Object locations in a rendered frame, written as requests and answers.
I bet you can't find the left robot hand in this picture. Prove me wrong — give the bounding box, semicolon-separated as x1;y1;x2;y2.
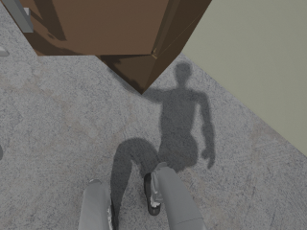
0;45;10;58

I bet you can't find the right robot shin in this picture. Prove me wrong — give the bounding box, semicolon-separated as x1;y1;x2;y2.
150;162;174;207

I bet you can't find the right robot thigh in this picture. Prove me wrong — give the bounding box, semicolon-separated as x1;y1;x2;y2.
151;167;208;230

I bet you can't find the cupboard door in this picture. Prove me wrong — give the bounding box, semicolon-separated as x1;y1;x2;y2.
0;0;169;57

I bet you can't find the handle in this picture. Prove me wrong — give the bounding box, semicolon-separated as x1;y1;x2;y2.
2;0;34;33

